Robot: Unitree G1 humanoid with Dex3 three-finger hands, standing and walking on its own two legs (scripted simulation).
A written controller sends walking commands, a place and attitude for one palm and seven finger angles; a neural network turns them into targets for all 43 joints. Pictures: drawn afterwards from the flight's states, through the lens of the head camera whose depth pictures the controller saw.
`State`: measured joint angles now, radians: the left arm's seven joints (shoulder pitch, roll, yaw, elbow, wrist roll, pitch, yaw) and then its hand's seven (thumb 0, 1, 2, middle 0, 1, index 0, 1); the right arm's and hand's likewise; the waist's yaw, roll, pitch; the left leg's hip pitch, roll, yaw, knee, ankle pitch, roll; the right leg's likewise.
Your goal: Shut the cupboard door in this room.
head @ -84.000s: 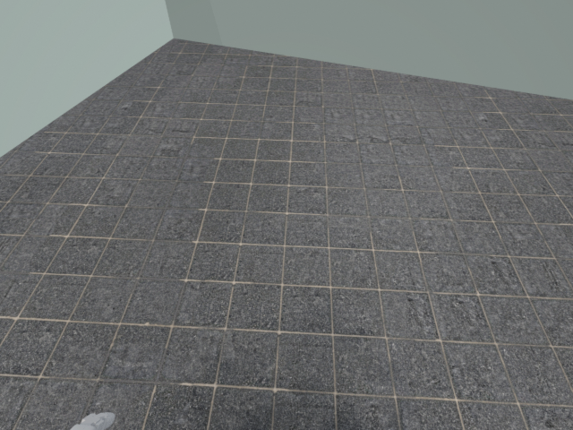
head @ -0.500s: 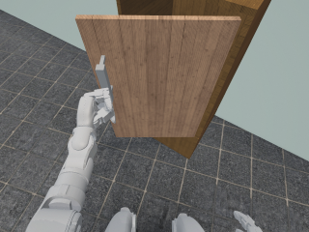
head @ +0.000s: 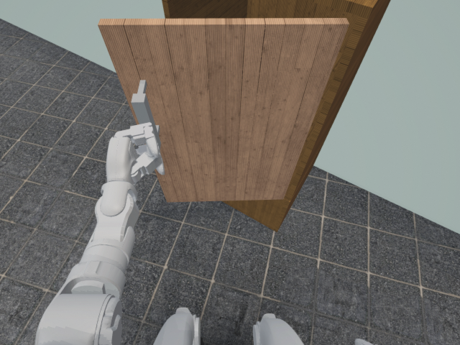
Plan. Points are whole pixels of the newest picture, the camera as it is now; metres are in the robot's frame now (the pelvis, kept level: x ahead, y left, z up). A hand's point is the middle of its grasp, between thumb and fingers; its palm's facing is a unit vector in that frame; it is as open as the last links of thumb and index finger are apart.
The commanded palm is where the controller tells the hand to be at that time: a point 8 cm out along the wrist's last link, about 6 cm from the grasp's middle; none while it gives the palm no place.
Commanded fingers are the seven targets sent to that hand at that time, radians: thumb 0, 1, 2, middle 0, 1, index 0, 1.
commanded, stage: push the door shut along its arc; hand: left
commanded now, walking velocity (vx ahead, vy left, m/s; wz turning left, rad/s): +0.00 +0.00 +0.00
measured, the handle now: (149, 117) +0.53 +0.15 +0.06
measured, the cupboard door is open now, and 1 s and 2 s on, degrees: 34 21 11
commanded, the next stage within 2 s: pull the fist back off the door in 1.58 s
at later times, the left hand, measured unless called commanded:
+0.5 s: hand (157, 139) +0.47 +0.13 +0.06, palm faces -0.09 -1.00 -0.03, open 3.0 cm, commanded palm +0.46 +0.16 +0.06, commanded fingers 0.00 0.90 0.90 -1.30 -1.50 -1.30 -1.50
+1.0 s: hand (173, 115) +0.53 +0.11 +0.07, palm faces -0.20 -0.98 -0.05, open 3.1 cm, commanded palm +0.53 +0.13 +0.06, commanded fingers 0.00 0.90 0.90 -1.30 -1.50 -1.30 -1.50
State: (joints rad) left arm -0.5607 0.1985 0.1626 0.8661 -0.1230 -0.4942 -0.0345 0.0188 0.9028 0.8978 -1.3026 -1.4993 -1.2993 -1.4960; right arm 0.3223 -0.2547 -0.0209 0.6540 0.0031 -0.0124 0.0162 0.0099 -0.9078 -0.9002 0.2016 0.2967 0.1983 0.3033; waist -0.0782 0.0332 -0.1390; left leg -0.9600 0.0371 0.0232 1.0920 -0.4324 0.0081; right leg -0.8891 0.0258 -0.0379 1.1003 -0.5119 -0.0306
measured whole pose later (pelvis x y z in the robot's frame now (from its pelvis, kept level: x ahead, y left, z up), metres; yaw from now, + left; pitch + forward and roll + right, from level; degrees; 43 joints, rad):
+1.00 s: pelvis -0.02 +0.02 -0.03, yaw -1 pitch +25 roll -4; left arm -1.12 0.43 0.21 1.29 -0.07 -0.39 -0.21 0.02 0.91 0.90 -1.31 -1.50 -1.30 -1.50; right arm 0.40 -0.28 0.01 0.68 -0.01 -0.03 0.03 0.01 -0.91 -0.90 0.20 0.30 0.20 0.30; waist -0.21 0.06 -0.13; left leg -1.23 0.04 -0.01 1.25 -0.45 0.03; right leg -1.13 0.03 -0.07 1.22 -0.52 -0.02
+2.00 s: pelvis +0.00 +0.01 -0.04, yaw -3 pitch +31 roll -4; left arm -1.28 0.41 0.35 1.28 0.11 -0.28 0.17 0.00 0.86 0.89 -1.30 -1.50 -1.30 -1.50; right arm 0.46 -0.22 0.03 0.65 -0.09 -0.01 0.12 0.00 -0.91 -0.90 0.20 0.30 0.20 0.30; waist -0.29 0.09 -0.13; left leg -1.34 0.07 -0.01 1.27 -0.48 0.02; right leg -1.25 0.06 -0.06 1.23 -0.53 -0.02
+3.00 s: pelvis +0.01 +0.00 +0.03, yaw -1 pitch +14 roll +0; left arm -0.48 0.16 0.15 0.72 -0.12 -0.40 0.06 0.02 0.90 0.90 -1.30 -1.50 -1.30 -1.50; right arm 0.40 -0.24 -0.01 0.62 0.02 0.06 0.03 0.01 -0.91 -0.90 0.20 0.30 0.20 0.30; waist -0.09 0.05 -0.12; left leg -0.77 0.04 0.04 0.92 -0.39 0.00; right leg -0.71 0.04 -0.01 0.93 -0.46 -0.03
